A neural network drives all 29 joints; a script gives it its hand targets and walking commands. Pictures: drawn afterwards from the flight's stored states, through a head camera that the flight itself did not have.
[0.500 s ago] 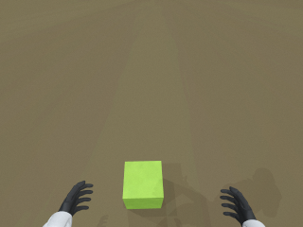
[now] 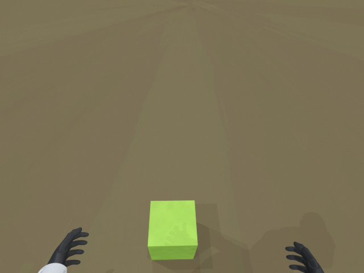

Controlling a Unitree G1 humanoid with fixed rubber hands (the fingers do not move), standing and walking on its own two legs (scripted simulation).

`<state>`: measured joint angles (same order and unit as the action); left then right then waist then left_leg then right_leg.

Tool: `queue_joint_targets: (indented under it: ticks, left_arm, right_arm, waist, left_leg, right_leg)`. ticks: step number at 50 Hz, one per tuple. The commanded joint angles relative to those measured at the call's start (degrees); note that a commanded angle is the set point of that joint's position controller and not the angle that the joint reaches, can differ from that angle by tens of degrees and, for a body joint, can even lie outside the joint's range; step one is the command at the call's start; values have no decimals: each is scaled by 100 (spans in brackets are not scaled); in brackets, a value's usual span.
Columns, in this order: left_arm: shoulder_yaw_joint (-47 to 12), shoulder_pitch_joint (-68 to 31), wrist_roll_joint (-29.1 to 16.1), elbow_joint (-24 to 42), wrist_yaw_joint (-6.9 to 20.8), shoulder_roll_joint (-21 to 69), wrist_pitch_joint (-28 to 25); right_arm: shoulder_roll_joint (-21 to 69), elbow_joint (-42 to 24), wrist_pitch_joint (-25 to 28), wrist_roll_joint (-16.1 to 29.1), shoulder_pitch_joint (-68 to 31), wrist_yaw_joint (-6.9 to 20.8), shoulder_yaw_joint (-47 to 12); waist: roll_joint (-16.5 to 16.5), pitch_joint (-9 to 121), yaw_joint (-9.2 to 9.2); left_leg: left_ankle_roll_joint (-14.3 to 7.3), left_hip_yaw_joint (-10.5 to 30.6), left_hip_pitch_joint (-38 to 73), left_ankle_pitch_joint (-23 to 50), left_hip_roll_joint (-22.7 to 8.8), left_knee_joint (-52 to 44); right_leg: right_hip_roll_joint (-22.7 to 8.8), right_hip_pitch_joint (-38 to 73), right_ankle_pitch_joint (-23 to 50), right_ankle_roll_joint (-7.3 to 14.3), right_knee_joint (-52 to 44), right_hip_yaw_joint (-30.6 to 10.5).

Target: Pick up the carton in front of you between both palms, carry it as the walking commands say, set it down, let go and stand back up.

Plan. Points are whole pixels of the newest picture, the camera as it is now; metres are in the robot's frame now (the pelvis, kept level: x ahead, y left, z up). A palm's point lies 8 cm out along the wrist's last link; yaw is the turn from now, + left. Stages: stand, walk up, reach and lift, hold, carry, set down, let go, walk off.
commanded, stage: stand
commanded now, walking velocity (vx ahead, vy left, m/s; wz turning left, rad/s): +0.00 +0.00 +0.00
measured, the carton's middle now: (172, 230) +0.41 +0.05 -0.65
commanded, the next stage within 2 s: none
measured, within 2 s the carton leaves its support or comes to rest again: neither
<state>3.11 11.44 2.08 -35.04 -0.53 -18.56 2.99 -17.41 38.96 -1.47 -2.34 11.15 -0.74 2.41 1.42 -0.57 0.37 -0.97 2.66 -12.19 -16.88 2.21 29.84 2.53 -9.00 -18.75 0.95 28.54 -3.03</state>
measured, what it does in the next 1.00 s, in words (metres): stands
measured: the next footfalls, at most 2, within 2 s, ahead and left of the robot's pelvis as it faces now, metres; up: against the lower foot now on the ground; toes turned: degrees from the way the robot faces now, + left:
none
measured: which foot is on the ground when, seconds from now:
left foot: down 0.00-1.00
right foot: down 0.00-1.00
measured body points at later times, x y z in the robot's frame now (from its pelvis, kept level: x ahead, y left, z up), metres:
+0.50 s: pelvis +0.01 +0.01 +0.01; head +0.01 +0.02 +0.46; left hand +0.14 +0.30 -0.10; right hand +0.14 -0.29 -0.09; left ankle -0.01 +0.11 -0.74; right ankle -0.04 -0.11 -0.74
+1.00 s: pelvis -0.01 +0.01 +0.01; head -0.01 +0.02 +0.46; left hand +0.11 +0.31 -0.11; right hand +0.10 -0.30 -0.10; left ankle -0.01 +0.11 -0.74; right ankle -0.04 -0.11 -0.74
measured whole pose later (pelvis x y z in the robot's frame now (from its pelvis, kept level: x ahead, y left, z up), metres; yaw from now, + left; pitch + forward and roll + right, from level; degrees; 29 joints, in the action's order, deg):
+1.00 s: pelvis -0.01 +0.01 +0.01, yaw -1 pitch -2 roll +0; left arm 0.7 8.8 1.2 -54.3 -1.0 -21.5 -0.3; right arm -21.1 56.4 0.8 -1.2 7.5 -1.2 0.5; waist 1.1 -1.1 -0.1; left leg -1.8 1.8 -6.7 -11.8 2.6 20.9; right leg 1.6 -3.9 -13.6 0.2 19.9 -4.2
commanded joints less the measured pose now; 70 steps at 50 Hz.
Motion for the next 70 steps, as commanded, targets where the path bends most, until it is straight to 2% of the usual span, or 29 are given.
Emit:
queue_joint_targets:
  ticks: [1,10,17,46,70]
  left_arm:
    - [151,-265,-3,194,-38,-700,-222]
    - [74,-230,-22,-402,-88,-908,-310]
    - [31,-266,-43,-713,-106,-961,-334]
    - [-58,-459,-87,-1601,-75,-1165,-388]
    - [-108,-532,-118,-1969,-54,-1267,-421]
  right_arm:
    - [-804,-238,176,12,-332,-44,186]
    - [-1060,244,228,35,-364,-82,157]
    - [-1128,530,248,60,-429,-96,125]
    - [-1318,1423,289,112,-594,-68,-1]
    - [-1422,1776,301,160,-669,-39,-40]
  waist:
    - [-222,402,-13]
    - [-237,403,-42]
    - [-168,370,-30]
    - [-133,64,-46]
    - [-135,57,-54]
  left_leg:
    - [43,433,200,1547,-570,-419]
    - [4,519,493,2159,-664,-489]
    - [-8,533,633,2344,-693,-584]
    - [-52,621,663,1539,-766,-1159]
    - [-82,656,693,1486,-813,-1297]
  right_leg:
    - [-512,-56,1413,-93,-405,-382]
    - [-589,41,1851,-73,-439,-431]
    - [-643,116,1972,-72,-525,-470]
    - [-763,245,1418,-37,-1120,-639]
    - [-803,270,1383,-18,-1257,-646]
